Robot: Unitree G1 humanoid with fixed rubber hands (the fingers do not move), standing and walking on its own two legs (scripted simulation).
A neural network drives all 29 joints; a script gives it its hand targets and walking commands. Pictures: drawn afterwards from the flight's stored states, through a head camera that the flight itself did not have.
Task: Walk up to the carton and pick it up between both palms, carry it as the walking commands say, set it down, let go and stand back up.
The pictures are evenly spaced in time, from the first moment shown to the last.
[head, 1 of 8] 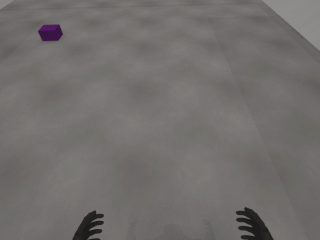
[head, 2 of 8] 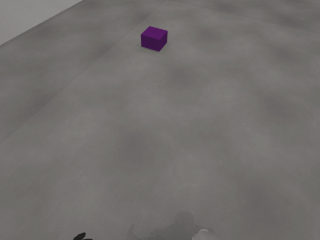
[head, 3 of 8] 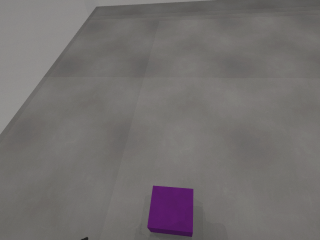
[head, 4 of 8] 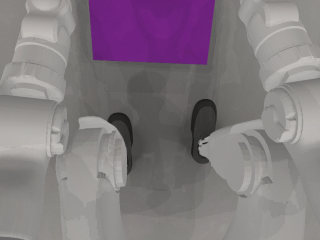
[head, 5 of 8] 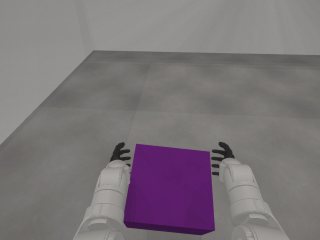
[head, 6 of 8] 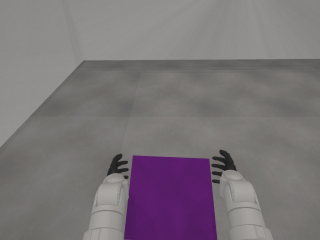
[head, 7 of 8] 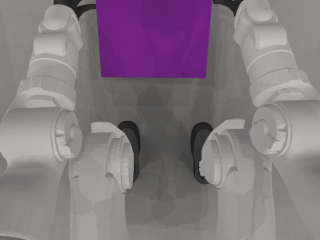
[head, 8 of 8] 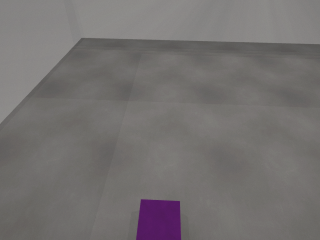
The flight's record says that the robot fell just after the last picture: no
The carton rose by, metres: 0.69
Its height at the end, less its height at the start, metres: +0.00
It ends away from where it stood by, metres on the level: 0.01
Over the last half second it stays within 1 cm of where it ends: yes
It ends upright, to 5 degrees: yes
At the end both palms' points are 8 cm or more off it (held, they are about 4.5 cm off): yes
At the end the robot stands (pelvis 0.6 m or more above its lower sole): yes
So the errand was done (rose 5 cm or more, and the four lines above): yes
